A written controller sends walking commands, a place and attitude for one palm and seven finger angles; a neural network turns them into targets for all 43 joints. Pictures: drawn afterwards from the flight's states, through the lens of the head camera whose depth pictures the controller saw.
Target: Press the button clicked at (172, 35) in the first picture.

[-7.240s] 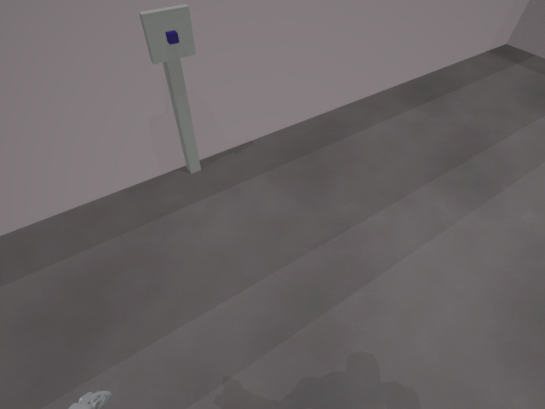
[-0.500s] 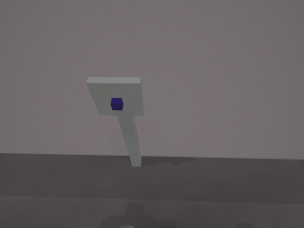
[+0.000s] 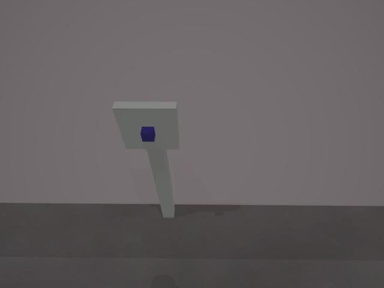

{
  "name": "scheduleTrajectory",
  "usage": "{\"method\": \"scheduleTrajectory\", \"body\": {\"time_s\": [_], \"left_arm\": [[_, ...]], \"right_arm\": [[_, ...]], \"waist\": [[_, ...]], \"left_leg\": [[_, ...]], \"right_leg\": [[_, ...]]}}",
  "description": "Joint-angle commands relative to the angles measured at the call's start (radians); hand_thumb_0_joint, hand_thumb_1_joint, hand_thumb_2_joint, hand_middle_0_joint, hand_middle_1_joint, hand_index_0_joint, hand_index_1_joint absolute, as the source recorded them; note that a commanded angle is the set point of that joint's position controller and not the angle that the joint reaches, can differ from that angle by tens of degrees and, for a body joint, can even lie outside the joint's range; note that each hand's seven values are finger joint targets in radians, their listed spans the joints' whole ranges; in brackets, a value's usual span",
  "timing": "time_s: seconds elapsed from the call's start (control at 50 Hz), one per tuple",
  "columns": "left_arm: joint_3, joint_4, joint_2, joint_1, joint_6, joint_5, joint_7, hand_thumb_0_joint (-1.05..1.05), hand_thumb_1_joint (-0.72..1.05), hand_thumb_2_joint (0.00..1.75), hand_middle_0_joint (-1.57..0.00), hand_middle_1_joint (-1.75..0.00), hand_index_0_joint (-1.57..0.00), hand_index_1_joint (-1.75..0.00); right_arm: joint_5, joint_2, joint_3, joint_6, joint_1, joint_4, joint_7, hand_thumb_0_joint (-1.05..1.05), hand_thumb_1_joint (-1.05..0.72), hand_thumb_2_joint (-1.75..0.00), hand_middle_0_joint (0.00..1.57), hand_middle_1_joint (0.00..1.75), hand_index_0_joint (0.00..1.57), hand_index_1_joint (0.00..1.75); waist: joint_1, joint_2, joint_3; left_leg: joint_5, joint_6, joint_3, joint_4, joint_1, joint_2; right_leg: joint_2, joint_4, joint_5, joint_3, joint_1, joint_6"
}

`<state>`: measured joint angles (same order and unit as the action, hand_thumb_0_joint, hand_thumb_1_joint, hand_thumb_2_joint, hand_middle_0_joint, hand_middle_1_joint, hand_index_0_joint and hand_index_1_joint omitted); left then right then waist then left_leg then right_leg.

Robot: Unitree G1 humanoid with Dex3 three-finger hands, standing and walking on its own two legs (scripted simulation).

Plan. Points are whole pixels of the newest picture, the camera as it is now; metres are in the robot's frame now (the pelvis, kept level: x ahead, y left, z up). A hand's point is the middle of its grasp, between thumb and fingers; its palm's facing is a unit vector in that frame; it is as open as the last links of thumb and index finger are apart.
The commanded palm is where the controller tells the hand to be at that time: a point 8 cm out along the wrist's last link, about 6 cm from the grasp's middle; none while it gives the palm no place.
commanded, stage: look again from close up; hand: left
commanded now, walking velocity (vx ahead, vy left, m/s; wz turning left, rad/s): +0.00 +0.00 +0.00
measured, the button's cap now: (148, 133) +0.54 +0.17 -0.04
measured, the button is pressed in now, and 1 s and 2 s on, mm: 0 0 0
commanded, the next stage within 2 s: raise the hand and make a fist in 0.50 s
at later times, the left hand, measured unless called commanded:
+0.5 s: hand out of the picture +0.02 +0.14 -0.17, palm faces +0.04 -0.98 -0.21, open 7.3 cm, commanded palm none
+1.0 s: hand (149, 263) +0.18 +0.10 -0.05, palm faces -0.02 -1.00 +0.05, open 5.6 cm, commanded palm +0.14 +0.19 -0.07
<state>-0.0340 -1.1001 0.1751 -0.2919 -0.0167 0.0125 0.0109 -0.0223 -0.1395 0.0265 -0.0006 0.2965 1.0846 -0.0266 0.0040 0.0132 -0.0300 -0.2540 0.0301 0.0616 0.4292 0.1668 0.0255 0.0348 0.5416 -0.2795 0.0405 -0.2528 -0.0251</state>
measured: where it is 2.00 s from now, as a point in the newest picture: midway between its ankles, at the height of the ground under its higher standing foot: outside the picture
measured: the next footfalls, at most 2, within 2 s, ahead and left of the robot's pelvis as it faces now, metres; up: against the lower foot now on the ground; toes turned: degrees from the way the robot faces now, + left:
none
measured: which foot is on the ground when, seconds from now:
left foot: down 0.00-1.00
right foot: down 0.00-1.00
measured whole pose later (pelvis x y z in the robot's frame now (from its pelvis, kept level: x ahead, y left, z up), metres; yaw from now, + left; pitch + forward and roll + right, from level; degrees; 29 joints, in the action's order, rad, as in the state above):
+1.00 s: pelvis -0.01 -0.05 -0.06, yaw -1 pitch +13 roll +3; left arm -0.10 -0.24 0.11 -0.40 0.59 -0.23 -0.31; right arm 0.01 -0.30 0.09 -0.24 0.10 0.55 0.01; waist 0.00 0.07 0.16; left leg -0.48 0.02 0.01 0.98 0.72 -0.02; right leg -0.04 1.02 -0.47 0.06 -0.77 0.10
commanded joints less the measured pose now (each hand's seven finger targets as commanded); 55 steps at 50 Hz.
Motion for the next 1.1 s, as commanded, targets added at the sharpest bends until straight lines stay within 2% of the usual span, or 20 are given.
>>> {"method": "scheduleTrajectory", "body": {"time_s": [0.0,0.02,0.06,0.1,0.16,0.24,0.34,0.56,0.58,0.6,0.62,0.64,0.66,0.68,0.74,0.8,0.84,0.9,0.98,1.08], "left_arm": [[0.014,0.034,0.11,-0.094,0.067,0.013,0.039,0.0,0.9,0.9,-0.2,-0.3,-0.2,-0.3],[0.012,0.045,0.133,-0.07,0.068,0.017,0.037,0.0,0.9,0.9,-0.2,-0.3,-0.2,-0.3],[-0.001,0.053,0.108,-0.053,0.081,0.01,0.041,0.0,0.9,0.9,-0.2,-0.3,-0.2,-0.3],[0.007,0.058,0.079,-0.033,0.076,0.008,0.044,0.0,0.9,0.9,-0.2,-0.3,-0.2,-0.3],[0.013,0.053,0.065,-0.013,0.062,-0.001,0.041,0.0,0.9,0.9,-0.2,-0.3,-0.2,-0.3],[0.023,0.038,0.027,-0.045,0.038,-0.001,0.036,0.0,0.9,0.9,-0.2,-0.3,-0.2,-0.3],[0.032,0.009,0.032,-0.072,0.051,-0.002,0.03,0.0,0.9,0.9,-0.2,-0.3,-0.2,-0.3],[0.029,-0.002,0.049,-0.094,0.062,-0.004,0.036,0.0,0.9,0.9,-0.2,-0.3,-0.2,-0.3],[0.013,-0.035,0.093,-0.185,0.075,0.004,0.076,0.0,0.9,0.9,-0.2,-0.3,-0.2,-0.3],[-0.011,1.447,0.27,0.57,0.3,-0.202,0.041,0.0,0.9,0.9,-0.23,-0.33,-0.23,-0.33],[-0.034,1.204,0.223,0.223,0.244,-0.128,0.079,0.0,0.9,0.9,-0.25,-0.36,-0.25,-0.36],[-0.009,1.115,0.155,0.187,0.196,-0.15,0.131,0.0,0.9,0.9,-0.28,-0.39,-0.28,-0.39],[0.084,0.899,-0.038,-0.087,0.103,-0.146,0.132,0.0,0.9,0.9,-0.31,-0.42,-0.31,-0.42],[0.122,1.079,-0.065,0.017,0.127,-0.191,0.107,0.0,0.9,0.9,-0.34,-0.45,-0.34,-0.45],[0.007,0.955,0.021,-0.05,0.249,-0.168,0.047,0.0,0.9,0.9,-0.42,-0.54,-0.42,-0.54],[-0.05,0.799,-0.045,-0.308,0.422,-0.211,-0.085,0.0,0.9,0.9,-0.5,-0.63,-0.5,-0.63],[-0.112,0.819,-0.02,-0.465,0.537,-0.256,-0.209,0.0,0.9,0.9,-0.56,-0.69,-0.56,-0.69],[-0.201,0.899,0.081,-0.35,0.692,-0.277,-0.346,0.0,0.9,0.9,-0.64,-0.78,-0.64,-0.78],[-0.19,1.094,0.105,-0.162,0.678,-0.271,-0.282,0.0,0.9,0.9,-0.75,-0.9,-0.75,-0.9],[-0.128,1.416,0.086,0.008,0.766,-0.249,-0.176,0.0,0.9,0.9,-0.89,-1.05,-0.89,-1.05]], "right_arm": [[0.003,-0.055,0.003,-0.009,-0.031,-0.114,0.02,0.0,-0.9,-0.9,0.2,0.3,0.2,0.3],[0.006,-0.039,0.002,-0.013,0.024,-0.106,0.026,0.0,-0.9,-0.9,0.2,0.3,0.2,0.3],[0.005,-0.047,-0.002,-0.007,0.05,-0.085,0.026,0.0,-0.9,-0.9,0.2,0.3,0.2,0.3],[0.013,-0.039,-0.008,-0.011,0.049,-0.087,0.017,0.0,-0.9,-0.9,0.2,0.3,0.2,0.3],[0.011,-0.024,-0.018,-0.02,0.105,-0.042,0.008,0.0,-0.9,-0.9,0.2,0.3,0.2,0.3],[0.002,-0.07,-0.022,-0.025,0.064,-0.027,-0.004,0.0,-0.9,-0.9,0.2,0.3,0.2,0.3],[0.01,-0.05,-0.03,-0.026,0.084,-0.007,-0.012,0.0,-0.9,-0.9,0.2,0.3,0.2,0.3],[0.012,-0.05,-0.037,-0.027,0.099,0.038,-0.016,0.0,-0.9,-0.9,0.2,0.3,0.2,0.3],[0.022,-0.106,-0.016,-0.03,-0.025,-0.039,-0.007,0.0,-0.9,-0.9,0.2,0.3,0.2,0.3],[0.065,-0.306,0.005,-0.199,-0.025,-0.394,-0.052,0.0,-0.9,-0.9,0.2,0.3,0.2,0.3],[0.041,-0.21,-0.02,-0.273,-0.11,-0.331,-0.08,0.0,-0.9,-0.9,0.2,0.3,0.2,0.3],[0.051,-0.224,0.001,-0.286,-0.11,-0.278,-0.082,0.0,-0.9,-0.9,0.2,0.3,0.2,0.3],[0.068,-0.171,0.002,-0.282,-0.075,-0.271,-0.073,0.0,-0.9,-0.9,0.2,0.3,0.2,0.3],[0.082,-0.207,0.003,-0.296,-0.096,-0.35,-0.07,0.0,-0.9,-0.9,0.2,0.3,0.2,0.3],[0.039,-0.252,0.032,-0.317,-0.066,-0.402,-0.064,0.0,-0.9,-0.9,0.2,0.3,0.2,0.3],[0.025,-0.236,0.056,-0.317,-0.12,-0.481,-0.029,0.0,-0.9,-0.9,0.2,0.3,0.2,0.3],[0.03,-0.231,0.07,-0.309,-0.14,-0.538,0.014,0.0,-0.9,-0.9,0.2,0.3,0.2,0.3],[0.036,-0.224,0.076,-0.291,-0.184,-0.6,0.044,0.0,-0.9,-0.9,0.2,0.3,0.2,0.3],[0.033,-0.2,0.068,-0.231,-0.26,-0.735,0.029,0.0,-0.9,-0.9,0.2,0.3,0.2,0.3],[0.012,-0.179,0.057,-0.228,-0.171,-0.72,0.002,0.0,-0.9,-0.9,0.2,0.3,0.2,0.3]], "waist": [[-0.007,0.122,-0.05],[0.02,0.022,0.051],[0.022,0.158,0.117],[0.027,0.136,0.099],[0.04,0.026,0.042],[-0.013,-0.202,-0.087],[-0.002,0.001,-0.081],[0.001,-0.01,-0.01],[-0.052,0.22,-0.101],[0.086,-0.071,0.377],[0.007,-0.293,0.397],[0.02,-0.312,0.277],[0.026,-0.188,0.157],[0.034,-0.097,0.062],[0.066,0.192,0.098],[-0.033,0.425,0.123],[-0.1,0.281,0.253],[-0.091,0.015,0.322],[-0.058,0.033,0.262],[0.02,-0.087,0.45]], "left_leg": [[-0.227,-0.032,-0.033,0.337,0.192,0.028],[-0.204,-0.029,-0.013,0.33,0.155,-0.002],[-0.191,-0.036,-0.024,0.406,0.209,0.013],[-0.177,-0.035,-0.025,0.318,0.171,0.025],[0.002,-0.035,-0.03,0.039,-0.006,0.018],[0.097,-0.106,-0.16,-0.082,0.127,0.135],[0.087,-0.085,-0.104,-0.055,0.073,0.089],[0.152,-0.062,-0.064,-0.028,0.019,0.074],[0.047,-0.034,-0.009,0.209,0.187,0.062],[0.208,-0.088,-0.033,0.037,-0.082,-0.021],[0.382,-0.094,-0.02,0.011,-0.158,-0.016],[0.317,-0.059,-0.037,0.022,-0.085,0.0],[0.292,-0.067,-0.07,0.026,-0.009,0.007],[0.298,-0.076,-0.092,0.054,0.032,0.004],[0.175,-0.077,-0.087,0.213,0.184,-0.033],[0.035,-0.037,-0.097,0.332,0.497,-0.049],[0.071,-0.014,-0.071,0.395,0.555,-0.073],[0.015,-0.005,-0.04,0.513,0.665,-0.093],[-0.163,-0.042,-0.044,0.601,0.777,-0.088],[-0.08,-0.069,-0.077,0.7,0.697,-0.045]], "right_leg": [[0.213,-0.295,0.136,-0.25,-0.012,0.117],[0.189,-0.269,0.132,-0.197,0.038,0.15],[0.172,-0.206,0.371,-0.198,0.146,0.18],[0.176,-0.184,0.48,-0.165,0.133,0.198],[0.124,-0.12,0.271,-0.116,0.015,0.14],[0.021,-0.091,0.019,-0.05,0.023,0.078],[0.061,-0.153,0.152,-0.103,0.046,0.091],[0.093,-0.145,0.408,-0.114,0.126,0.089],[0.149,-0.156,0.967,-0.197,0.112,-0.025],[0.082,-0.066,0.642,-0.163,0.129,0.044],[-0.002,-0.042,0.419,-0.129,0.147,0.082],[-0.002,-0.069,0.225,-0.07,0.055,0.076],[-0.006,-0.075,0.213,-0.049,0.013,0.067],[-0.004,-0.057,0.263,-0.038,-0.028,0.057],[0.013,0.016,0.283,-0.027,-0.187,0.006],[0.03,0.142,0.26,-0.087,-0.205,-0.02],[0.042,0.253,0.456,-0.124,-0.099,-0.006],[0.067,0.33,0.402,-0.211,-0.145,0.008],[0.046,0.29,-0.142,-0.276,-0.335,0.025],[-0.011,0.399,-0.085,-0.186,-0.44,0.044]]}}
